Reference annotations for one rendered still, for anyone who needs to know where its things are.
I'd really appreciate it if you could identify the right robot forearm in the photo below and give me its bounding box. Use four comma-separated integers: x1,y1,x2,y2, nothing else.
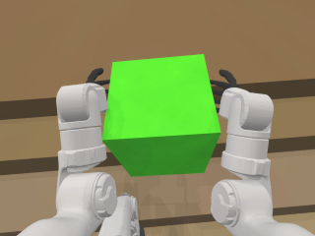
219,88,274,207

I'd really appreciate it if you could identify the left robot thigh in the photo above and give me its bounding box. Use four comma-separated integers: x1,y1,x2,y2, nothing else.
97,195,138,236

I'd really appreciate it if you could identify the left robot hand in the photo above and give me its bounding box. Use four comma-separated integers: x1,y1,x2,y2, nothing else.
86,68,110,101

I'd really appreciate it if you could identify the right robot hand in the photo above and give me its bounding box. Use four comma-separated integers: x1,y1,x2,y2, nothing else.
210,69,239,113

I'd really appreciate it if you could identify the carton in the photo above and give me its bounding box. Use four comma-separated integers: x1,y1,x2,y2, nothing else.
102,54,221,177

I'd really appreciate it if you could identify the robot left upper arm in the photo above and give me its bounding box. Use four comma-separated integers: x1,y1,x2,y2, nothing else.
17,172,118,236

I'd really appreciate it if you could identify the robot left shin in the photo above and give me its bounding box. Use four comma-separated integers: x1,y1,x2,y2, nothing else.
120,193,140,236

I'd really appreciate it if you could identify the robot right upper arm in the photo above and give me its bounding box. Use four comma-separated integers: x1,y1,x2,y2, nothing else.
211,179,315,236

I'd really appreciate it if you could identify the left robot forearm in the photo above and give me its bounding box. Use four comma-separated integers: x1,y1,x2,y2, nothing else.
55,83,108,208

